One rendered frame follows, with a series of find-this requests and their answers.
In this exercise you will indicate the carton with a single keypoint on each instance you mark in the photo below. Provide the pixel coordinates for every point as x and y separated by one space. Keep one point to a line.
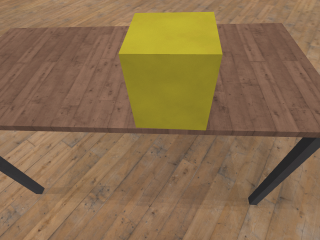
170 63

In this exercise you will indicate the table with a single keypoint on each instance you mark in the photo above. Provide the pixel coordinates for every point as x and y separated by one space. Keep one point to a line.
70 79

